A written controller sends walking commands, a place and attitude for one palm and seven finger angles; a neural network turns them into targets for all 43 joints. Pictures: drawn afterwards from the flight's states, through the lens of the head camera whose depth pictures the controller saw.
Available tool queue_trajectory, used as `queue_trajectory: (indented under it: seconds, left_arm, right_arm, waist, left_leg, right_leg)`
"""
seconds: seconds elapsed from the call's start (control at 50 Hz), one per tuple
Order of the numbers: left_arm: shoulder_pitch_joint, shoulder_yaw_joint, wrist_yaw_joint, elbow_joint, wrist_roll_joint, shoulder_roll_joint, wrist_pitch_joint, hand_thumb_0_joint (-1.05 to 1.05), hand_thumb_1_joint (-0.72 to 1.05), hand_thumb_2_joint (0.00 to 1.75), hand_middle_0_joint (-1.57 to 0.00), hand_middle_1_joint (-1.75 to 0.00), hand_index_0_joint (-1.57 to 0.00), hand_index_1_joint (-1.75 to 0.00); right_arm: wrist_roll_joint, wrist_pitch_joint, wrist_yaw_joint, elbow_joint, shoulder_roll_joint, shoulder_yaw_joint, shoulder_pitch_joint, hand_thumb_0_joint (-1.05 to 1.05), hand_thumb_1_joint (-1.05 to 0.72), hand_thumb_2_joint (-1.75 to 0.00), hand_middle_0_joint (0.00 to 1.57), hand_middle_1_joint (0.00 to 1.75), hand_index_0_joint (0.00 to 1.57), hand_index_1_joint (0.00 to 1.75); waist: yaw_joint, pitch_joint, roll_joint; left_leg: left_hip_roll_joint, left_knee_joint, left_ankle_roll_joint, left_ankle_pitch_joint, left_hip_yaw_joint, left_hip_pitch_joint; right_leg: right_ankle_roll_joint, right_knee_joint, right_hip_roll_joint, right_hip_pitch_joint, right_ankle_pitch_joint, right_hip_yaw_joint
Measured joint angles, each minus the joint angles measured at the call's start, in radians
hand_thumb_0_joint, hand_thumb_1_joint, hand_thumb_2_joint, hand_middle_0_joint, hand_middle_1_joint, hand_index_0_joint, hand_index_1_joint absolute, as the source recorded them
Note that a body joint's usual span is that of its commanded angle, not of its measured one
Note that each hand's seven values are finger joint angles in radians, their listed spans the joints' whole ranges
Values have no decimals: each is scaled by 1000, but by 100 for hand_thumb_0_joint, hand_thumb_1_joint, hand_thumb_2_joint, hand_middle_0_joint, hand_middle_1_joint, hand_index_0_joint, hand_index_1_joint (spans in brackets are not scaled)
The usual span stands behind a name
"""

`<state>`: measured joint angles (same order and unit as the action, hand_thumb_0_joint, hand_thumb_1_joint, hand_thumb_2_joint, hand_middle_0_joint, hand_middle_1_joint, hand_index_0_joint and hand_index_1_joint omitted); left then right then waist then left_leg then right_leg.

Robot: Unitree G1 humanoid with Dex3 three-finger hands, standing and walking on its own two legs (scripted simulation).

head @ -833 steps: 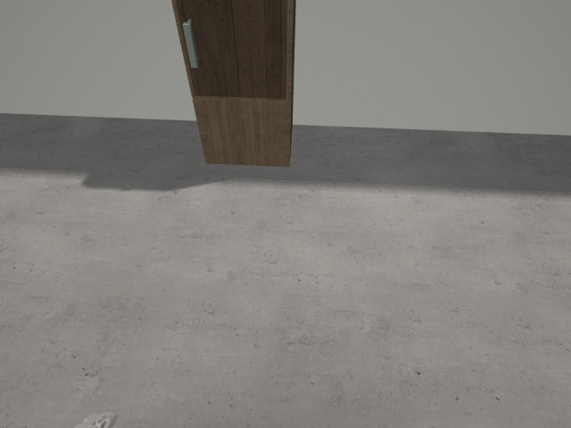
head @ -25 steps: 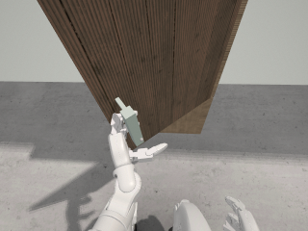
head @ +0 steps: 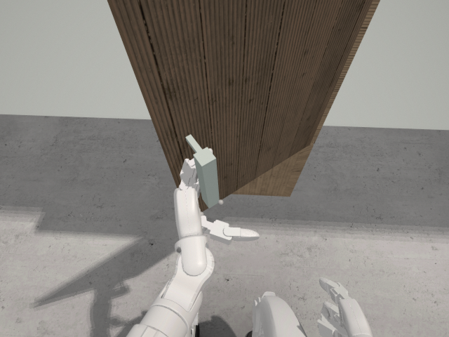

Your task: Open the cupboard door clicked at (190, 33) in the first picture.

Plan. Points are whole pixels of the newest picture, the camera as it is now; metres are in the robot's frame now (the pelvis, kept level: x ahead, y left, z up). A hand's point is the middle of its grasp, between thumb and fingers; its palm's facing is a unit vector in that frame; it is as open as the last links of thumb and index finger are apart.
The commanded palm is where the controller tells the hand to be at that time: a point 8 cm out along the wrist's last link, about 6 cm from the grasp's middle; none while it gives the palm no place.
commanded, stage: slide the hand sideways off the handle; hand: left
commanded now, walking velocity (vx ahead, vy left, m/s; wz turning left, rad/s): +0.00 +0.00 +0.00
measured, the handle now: (201, 173) +0.40 +0.05 +0.02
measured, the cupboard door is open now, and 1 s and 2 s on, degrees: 37 40 40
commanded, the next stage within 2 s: draw the hand back to the body in 1.14 s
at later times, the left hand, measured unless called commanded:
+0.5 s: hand (209, 232) +0.29 +0.03 +0.02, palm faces -0.15 -0.99 +0.02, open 16.2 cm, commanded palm +0.27 +0.09 +0.02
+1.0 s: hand (183, 258) +0.25 +0.07 +0.02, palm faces -0.10 -0.99 +0.01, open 16.3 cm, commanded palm +0.23 +0.13 +0.02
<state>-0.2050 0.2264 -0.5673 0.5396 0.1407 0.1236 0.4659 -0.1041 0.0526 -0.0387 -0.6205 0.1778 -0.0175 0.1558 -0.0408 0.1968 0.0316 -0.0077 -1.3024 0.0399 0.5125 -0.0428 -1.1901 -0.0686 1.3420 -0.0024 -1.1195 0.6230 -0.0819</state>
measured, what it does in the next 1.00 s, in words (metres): stands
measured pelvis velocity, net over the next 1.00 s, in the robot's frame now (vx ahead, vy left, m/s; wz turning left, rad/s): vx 0.01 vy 0.02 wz -0.01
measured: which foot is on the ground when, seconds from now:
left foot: down 0.00-1.00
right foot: down 0.00-1.00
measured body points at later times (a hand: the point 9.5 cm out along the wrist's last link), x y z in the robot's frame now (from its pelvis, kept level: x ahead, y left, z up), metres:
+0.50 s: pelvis +0.00 +0.03 -0.01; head +0.10 +0.03 +0.43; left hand +0.29 +0.09 +0.02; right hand +0.15 -0.20 -0.12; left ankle +0.05 +0.14 -0.61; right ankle +0.01 -0.08 -0.61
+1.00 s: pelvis +0.01 +0.02 -0.01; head +0.10 +0.01 +0.43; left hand +0.25 +0.13 +0.02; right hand +0.20 -0.21 -0.11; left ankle +0.05 +0.14 -0.61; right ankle +0.01 -0.08 -0.61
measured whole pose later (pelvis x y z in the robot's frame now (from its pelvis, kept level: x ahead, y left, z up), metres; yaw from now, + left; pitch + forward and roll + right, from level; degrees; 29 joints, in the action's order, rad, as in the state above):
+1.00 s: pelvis +0.01 +0.02 -0.01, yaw -1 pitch +22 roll +0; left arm 0.28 0.25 -0.08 0.07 0.01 -0.05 0.50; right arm -0.02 -0.04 -0.02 -0.43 0.20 -0.01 0.16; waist 0.01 0.19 0.03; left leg 0.00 -1.39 0.02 0.57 -0.03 -1.20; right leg -0.04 1.41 -0.01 -1.12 0.67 -0.07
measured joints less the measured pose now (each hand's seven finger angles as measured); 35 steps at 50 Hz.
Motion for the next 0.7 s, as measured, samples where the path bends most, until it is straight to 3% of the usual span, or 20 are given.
queue_trajectory:
  seconds: [0.08,0.14,0.22,0.34,0.44,0.7]
  left_arm:
    - [31,39,265,-47,-49,-96,51,-2,-49,30,-29,-46,-22,-51]
    - [35,63,365,-72,-115,-116,52,-2,-50,30,-24,-40,-17,-43]
    - [58,63,362,-108,-131,-76,15,-2,-50,30,-16,-35,-18,-38]
    - [115,73,305,-155,-71,-45,2,-2,-50,30,-15,-36,-19,-34]
    - [175,79,304,-201,-42,-64,17,-2,-50,30,-16,-33,-18,-32]
    - [306,70,391,-321,-95,-125,24,-2,-50,30,-17,-31,-18,-32]
  right_arm:
    - [34,-29,-13,50,17,-7,27,1,-91,-90,20,30,20,29]
    - [60,-50,-12,70,34,-11,35,1,-91,-90,20,30,20,29]
    - [72,-80,-17,93,40,-13,46,1,-91,-90,20,30,20,29]
    - [67,-110,-29,119,25,-4,58,1,-91,-90,20,30,20,29]
    - [66,-126,-27,126,16,4,53,1,-91,-90,20,30,20,29]
    - [78,-115,-1,154,17,14,5,1,-91,-90,20,30,20,29]
  waist:
    - [3,0,7]
    - [9,-13,17]
    - [13,-16,15]
    - [3,-7,1]
    - [9,-6,-7]
    - [35,-10,-6]
  left_leg:
    - [9,-34,-12,10,2,-24]
    - [9,-55,-22,19,9,-27]
    - [6,-55,-36,22,29,-22]
    - [2,-54,-48,27,48,-17]
    - [1,-63,-50,36,48,-16]
    - [6,-66,-44,41,33,-8]
  right_leg:
    - [11,29,-10,-17,11,1]
    - [22,41,-10,-18,14,9]
    - [36,38,-8,-18,8,29]
    - [49,35,-6,-20,5,48]
    - [51,40,-5,-17,12,49]
    - [45,41,-8,-1,22,34]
